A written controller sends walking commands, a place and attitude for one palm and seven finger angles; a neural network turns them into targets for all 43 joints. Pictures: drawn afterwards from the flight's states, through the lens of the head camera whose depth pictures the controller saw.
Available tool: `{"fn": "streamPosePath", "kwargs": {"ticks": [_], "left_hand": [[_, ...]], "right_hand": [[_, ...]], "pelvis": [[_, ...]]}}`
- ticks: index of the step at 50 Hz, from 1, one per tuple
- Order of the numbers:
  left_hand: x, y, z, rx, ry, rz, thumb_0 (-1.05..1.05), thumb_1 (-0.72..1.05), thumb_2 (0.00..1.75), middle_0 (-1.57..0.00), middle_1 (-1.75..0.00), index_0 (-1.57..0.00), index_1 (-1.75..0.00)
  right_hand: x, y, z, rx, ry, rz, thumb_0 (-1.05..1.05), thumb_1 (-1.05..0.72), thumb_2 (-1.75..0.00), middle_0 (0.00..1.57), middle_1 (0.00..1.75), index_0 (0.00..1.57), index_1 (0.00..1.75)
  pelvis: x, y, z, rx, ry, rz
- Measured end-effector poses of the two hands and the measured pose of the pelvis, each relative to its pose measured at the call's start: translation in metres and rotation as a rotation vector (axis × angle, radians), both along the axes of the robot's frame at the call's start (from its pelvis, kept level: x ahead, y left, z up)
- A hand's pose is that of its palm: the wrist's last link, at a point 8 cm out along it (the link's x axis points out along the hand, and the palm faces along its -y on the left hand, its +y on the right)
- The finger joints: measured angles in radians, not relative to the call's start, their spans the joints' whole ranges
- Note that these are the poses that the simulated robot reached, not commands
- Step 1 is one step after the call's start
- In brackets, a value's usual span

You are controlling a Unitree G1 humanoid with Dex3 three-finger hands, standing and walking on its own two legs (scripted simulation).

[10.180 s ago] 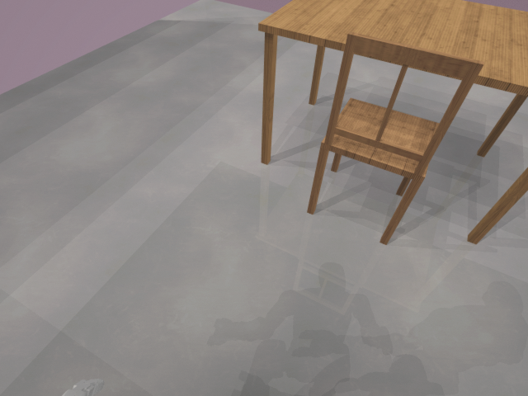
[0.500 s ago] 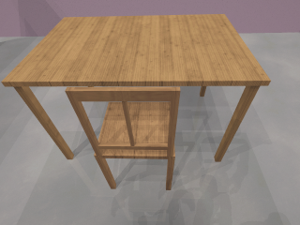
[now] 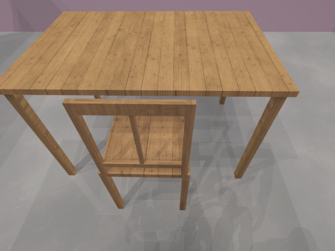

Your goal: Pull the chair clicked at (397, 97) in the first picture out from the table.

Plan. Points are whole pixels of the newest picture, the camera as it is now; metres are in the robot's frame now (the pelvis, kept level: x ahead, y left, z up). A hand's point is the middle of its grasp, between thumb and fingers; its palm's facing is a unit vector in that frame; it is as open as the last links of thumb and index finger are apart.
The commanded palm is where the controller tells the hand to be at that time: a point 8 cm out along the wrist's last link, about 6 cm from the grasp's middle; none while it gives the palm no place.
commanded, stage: look again from close up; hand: left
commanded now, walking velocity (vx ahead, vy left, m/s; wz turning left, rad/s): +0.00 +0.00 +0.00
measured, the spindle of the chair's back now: (137, 141) +0.48 +0.14 -0.10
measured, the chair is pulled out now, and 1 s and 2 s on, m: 0.00 0.00 0.00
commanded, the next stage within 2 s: raise the hand toward the chair's back in 0.80 s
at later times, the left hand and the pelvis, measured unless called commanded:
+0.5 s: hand out of the picture +0.02 +0.15 -0.17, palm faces +0.03 -0.98 -0.19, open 7.3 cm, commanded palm none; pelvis +0.02 -0.02 +0.00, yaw +1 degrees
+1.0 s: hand out of the picture +0.09 +0.17 -0.13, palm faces +0.21 -0.95 -0.24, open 7.3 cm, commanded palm +0.12 +0.19 -0.07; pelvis +0.02 -0.03 +0.00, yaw +2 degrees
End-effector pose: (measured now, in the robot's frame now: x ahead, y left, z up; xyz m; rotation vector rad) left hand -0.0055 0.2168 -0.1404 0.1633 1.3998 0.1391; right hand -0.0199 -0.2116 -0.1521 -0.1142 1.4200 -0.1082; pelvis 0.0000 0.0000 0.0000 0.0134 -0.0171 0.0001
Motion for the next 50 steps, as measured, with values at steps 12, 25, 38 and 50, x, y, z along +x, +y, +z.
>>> {"fn": "streamPosePath", "kwargs": {"ticks": [12,25,38,50], "left_hand": [[0.016,-0.008,0.001,0.010,-0.015,0.010,0.01,0.93,0.90,-0.20,-0.30,-0.20,-0.30],[0.016,-0.020,0.000,-0.002,-0.002,0.025,0.01,0.93,0.90,-0.20,-0.30,-0.20,-0.30],[0.015,-0.030,-0.001,-0.012,0.007,0.036,0.01,0.93,0.90,-0.20,-0.30,-0.20,-0.30],[0.069,-0.006,0.044,0.082,-0.380,0.125,0.04,0.95,0.89,-0.21,-0.30,-0.21,-0.29]], "right_hand": [[0.025,-0.009,0.000,-0.001,-0.021,0.013,0.01,-0.91,-0.90,0.20,0.29,0.20,0.30],[0.038,-0.022,0.003,-0.016,-0.020,0.023,0.01,-0.91,-0.90,0.20,0.29,0.20,0.30],[0.037,-0.024,0.003,-0.011,-0.002,0.022,0.00,-0.91,-0.90,0.20,0.29,0.20,0.30],[0.056,-0.040,0.011,-0.071,-0.207,0.038,0.02,-0.92,-0.90,0.21,0.30,0.20,0.30]], "pelvis": [[0.012,-0.011,0.001,-0.002,0.000,0.007],[0.022,-0.021,0.002,-0.004,0.001,0.013],[0.026,-0.027,0.002,-0.005,-0.002,0.016],[0.019,-0.028,-0.001,-0.007,0.001,0.035]]}}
